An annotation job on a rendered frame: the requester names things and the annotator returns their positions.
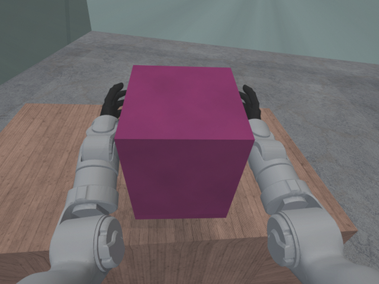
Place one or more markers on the right robot forearm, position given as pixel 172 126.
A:
pixel 281 188

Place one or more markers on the robot left hand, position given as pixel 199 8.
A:
pixel 111 103

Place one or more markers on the robot left upper arm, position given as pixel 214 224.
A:
pixel 83 251

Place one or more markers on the carton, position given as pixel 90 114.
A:
pixel 183 140

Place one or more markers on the robot right hand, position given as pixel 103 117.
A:
pixel 251 104

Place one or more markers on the left robot forearm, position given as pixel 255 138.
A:
pixel 94 189

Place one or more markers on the robot right upper arm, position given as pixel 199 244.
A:
pixel 308 242

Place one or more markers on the pedestal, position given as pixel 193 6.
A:
pixel 39 151

